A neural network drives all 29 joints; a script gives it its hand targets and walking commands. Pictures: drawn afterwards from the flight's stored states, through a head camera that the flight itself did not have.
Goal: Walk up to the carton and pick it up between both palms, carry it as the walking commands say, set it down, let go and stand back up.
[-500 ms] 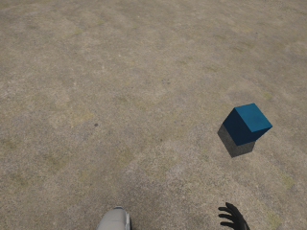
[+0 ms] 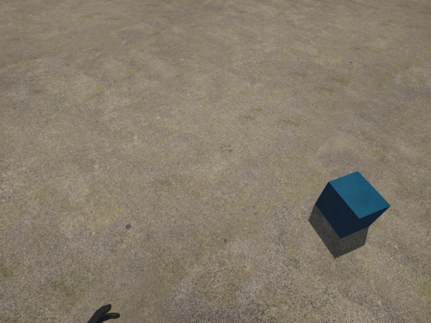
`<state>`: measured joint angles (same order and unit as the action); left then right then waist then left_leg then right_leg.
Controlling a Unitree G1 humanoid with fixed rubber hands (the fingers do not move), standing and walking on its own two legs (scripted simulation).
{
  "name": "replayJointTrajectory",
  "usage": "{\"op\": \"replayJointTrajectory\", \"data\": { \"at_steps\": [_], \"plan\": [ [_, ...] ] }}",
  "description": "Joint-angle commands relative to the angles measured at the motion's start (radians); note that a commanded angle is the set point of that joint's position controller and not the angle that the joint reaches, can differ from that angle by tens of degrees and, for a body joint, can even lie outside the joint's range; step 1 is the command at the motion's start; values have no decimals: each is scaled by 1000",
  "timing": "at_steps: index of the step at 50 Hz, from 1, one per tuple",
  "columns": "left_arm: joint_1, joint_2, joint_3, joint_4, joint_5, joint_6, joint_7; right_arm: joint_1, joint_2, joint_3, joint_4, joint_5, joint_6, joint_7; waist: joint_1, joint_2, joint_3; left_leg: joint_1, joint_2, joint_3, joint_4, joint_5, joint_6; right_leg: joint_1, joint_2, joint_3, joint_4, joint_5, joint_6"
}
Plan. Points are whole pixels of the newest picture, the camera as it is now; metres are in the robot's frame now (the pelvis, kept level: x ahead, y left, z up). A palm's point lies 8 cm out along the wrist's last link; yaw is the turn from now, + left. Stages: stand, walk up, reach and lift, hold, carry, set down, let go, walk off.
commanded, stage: walk up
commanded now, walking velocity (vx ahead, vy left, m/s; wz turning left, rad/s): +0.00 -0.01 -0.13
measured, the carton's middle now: (349, 204) +0.71 -0.73 -0.66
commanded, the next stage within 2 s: none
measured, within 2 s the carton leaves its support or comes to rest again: neither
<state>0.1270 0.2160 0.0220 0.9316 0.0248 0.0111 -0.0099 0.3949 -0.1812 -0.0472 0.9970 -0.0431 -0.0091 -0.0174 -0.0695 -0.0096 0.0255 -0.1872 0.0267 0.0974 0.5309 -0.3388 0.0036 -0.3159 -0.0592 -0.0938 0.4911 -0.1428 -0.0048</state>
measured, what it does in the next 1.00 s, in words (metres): steps on the spot, turning right: left foot, then right foot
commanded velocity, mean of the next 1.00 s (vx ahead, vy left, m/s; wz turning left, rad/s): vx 0.01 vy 0.00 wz -0.43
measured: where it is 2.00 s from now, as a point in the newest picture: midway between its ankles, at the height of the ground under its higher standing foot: outside the picture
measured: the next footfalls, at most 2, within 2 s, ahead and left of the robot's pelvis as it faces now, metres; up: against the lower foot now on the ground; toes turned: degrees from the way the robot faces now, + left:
left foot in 0.30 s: +0.07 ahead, +0.11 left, +0.00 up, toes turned -4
right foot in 0.64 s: +0.04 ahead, -0.15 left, +0.00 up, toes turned -21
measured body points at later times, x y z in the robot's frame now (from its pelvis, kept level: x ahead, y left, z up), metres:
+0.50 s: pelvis +0.03 +0.00 +0.00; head +0.07 +0.01 +0.45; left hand +0.18 +0.23 -0.14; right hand +0.07 -0.25 -0.13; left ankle +0.03 +0.12 -0.73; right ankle +0.00 -0.12 -0.68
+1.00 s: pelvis +0.05 -0.01 -0.01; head +0.10 +0.00 +0.44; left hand +0.20 +0.18 -0.17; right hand +0.06 -0.29 -0.13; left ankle +0.11 +0.08 -0.74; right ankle +0.00 -0.13 -0.73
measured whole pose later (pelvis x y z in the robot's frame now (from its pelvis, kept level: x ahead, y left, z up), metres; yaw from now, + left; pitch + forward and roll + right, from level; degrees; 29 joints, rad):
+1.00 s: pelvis +0.05 -0.01 -0.01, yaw -24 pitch -1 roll +0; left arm 0.26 0.21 0.02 0.86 0.01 0.06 0.02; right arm 0.09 -0.21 -0.01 0.88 -0.03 0.03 -0.02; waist -0.01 -0.05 0.10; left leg -0.31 0.03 0.10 0.62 -0.30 0.00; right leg -0.31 0.00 0.06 0.67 -0.35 0.02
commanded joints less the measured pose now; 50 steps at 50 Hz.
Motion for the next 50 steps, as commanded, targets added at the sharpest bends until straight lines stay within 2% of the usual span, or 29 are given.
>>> {"op": "replayJointTrajectory", "data": {
  "at_steps": [1, 3, 4, 7, 11, 14, 15, 16, 17, 18, 20, 22, 23, 24, 26, 28, 30, 31, 32, 33, 34, 35, 37, 39, 44, 47, 48, 49, 50],
  "plan": [
    [155, 216, 48, -45, -7, -17, 32, 13, -71, -1, -108, 12, -2, -24, 111, -286, -173, -318, 17, -46, 445, -286, -18, 372, -364, 300, -63, 846, -216],
    [124, 202, 46, -65, 0, -14, 31, -59, -99, -20, -118, 18, 17, -35, 91, -159, -148, -324, 34, -129, 560, -261, -31, 269, -314, 355, -80, 697, -223],
    [55, 173, 39, -88, -7, -9, 33, -46, -97, -15, -108, 17, 18, -33, 66, -117, -132, -315, 44, -123, 571, -208, -40, 232, -283, 291, -81, 633, -211],
    [20, 166, 39, -121, 0, 3, 30, -72, -102, -9, -123, 21, 30, -26, 54, -125, -130, -280, 35, -102, 445, -150, -52, 163, -222, 283, -74, 569, -175],
    [24, 178, 47, -136, 9, 15, 31, -107, -99, -3, -143, 27, 41, -29, 49, -165, -152, -183, 1, -77, 276, -111, -39, 105, -193, 325, -88, 369, -166],
    [-12, 184, 49, -151, 4, 34, 26, -69, -90, 4, -130, 28, 36, -37, -1, -129, -146, 1, -34, -14, -21, 55, -15, -6, -113, 297, -22, 145, -118],
    [-23, 159, 42, -167, 3, 35, 23, -23, -119, -2, -113, 20, 28, -42, -33, -99, -159, 143, 36, -74, -114, 94, 14, -130, -73, 255, 63, 45, -80],
    [-41, 94, 23, -202, 4, 27, 20, -1, -214, -25, -113, 4, 24, -50, -50, 189, -148, 202, 291, -369, -264, 87, 94, -299, 52, 122, 289, -153, -16],
    [-60, 102, 35, -211, 9, 30, 23, -52, -272, -35, -132, 6, 29, -48, -35, 352, -103, 118, 476, -499, -280, 263, 232, -339, 62, 78, 512, -438, 31],
    [-53, 121, 44, -201, 3, 38, 27, -85, -250, -19, -155, 8, 29, -42, -13, 262, -68, 78, 465, -444, -219, 425, 266, -326, 34, 135, 630, -445, 37],
    [-13, 104, 45, -179, 6, 39, 16, -180, -192, -4, -176, 9, 22, -42, 30, 144, -60, 31, 367, -277, -176, 503, 206, -259, 26, 144, 639, -387, 41],
    [41, 101, 30, -150, 5, 40, -13, -187, -206, -18, -159, -3, 7, -25, 40, 201, -69, 62, 306, -217, -248, 166, 161, -208, 20, 65, 516, -309, 37],
    [15, 110, 33, -160, 2, 46, -15, -211, -217, -23, -167, -1, 12, -24, 41, 222, -5, 44, 293, -185, -240, 243, 144, -194, 27, 43, 459, -309, 51],
    [-11, 108, 37, -172, -2, 52, -13, -210, -210, -24, -168, 1, 18, -25, 40, 228, 40, 37, 277, -131, -185, 477, 126, -159, 33, 41, 383, -335, 66],
    [-3, 87, 33, -184, -8, 48, -11, -150, -211, -33, -149, 2, 18, -23, 37, 239, -3, 84, 291, -93, -140, 633, 118, -90, 55, 5, 249, -302, 66],
    [9, 94, 34, -186, -15, 40, -13, -139, -234, -47, -138, 2, 20, -16, 44, 252, -49, 105, 305, -92, -102, 641, 114, -24, 65, -26, 154, -268, 57],
    [82, 97, 34, -160, -14, 26, -11, -165, -239, -52, -140, 2, 30, -10, 82, 194, -78, 77, 272, -55, -8, 521, 81, 90, 79, -50, -16, -145, 31],
    [135, 124, 42, -149, -13, 17, -7, -177, -214, -45, -144, 3, 31, -6, 110, 127, -105, -13, 233, -27, 90, 384, 44, 204, 29, 3, -57, -60, -5],
    [193, 202, 59, -145, -6, 9, -1, -223, -175, -36, -174, 8, 31, -2, 140, -111, -113, -208, 129, 35, 315, 80, -2, 308, -162, 251, -113, 173, -70],
    [242, 286, 78, -143, -1, 4, 5, -265, -138, -16, -215, 14, 38, -9, 172, -308, -105, -431, 29, -20, 509, -304, -34, 361, -355, 517, -120, 503, -184],
    [254, 283, 76, -146, -5, -1, 21, -283, -144, -16, -208, 24, 43, -17, 163, -295, -117, -437, 45, -100, 627, -341, -33, 319, -367, 522, -93, 597, -234],
    [213, 253, 72, -147, -5, -6, 30, -290, -158, -22, -192, 24, 36, -16, 147, -214, -104, -436, 60, -118, 671, -297, -33, 314, -328, 470, -82, 568, -237],
    [130, 190, 57, -168, -11, -7, 39, -247, -146, -15, -163, 22, 29, -3, 98, -166, -91, -396, 65, -97, 629, -180, -44, 254, -233, 355, -55, 551, -192],
    [115, 172, 49, -164, -13, -2, 42, -236, -135, -6, -158, 24, 38, 7, 82, -179, -82, -334, 47, -54, 559, -142, -57, 184, -194, 302, -65, 524, -177],
    [124, 191, 54, -160, -9, 4, 40, -283, -134, 4, -168, 30, 40, 3, 79, -172, -68, -219, 21, -26, 318, -103, -52, 112, -169, 338, -87, 377, -175],
    [91, 214, 59, -157, -18, 24, 37, -228, -127, 14, -160, 23, 29, -2, 17, -182, -77, -16, -27, 31, 35, 37, -31, 18, -104, 314, -20, 269, -127],
    [73, 206, 59, -166, -21, 26, 37, -168, -131, 16, -141, 17, 20, -4, -14, -149, -101, 92, -17, 42, -72, 127, -20, -17, -77, 280, 29, 194, -105],
    [89, 164, 44, -176, -19, 21, 37, -116, -187, 1, -127, 6, 14, -9, -40, -27, -105, 229, 105, -95, -120, 139, 2, -162, -24, 266, 149, 77, -71],
    [94, 100, 28, -218, -16, 17, 37, -106, -297, -18, -137, -8, 15, -13, -24, 316, -93, 219, 430, -448, -251, 288, 119, -317, 104, 113, 409, -355, -3]
  ]
}}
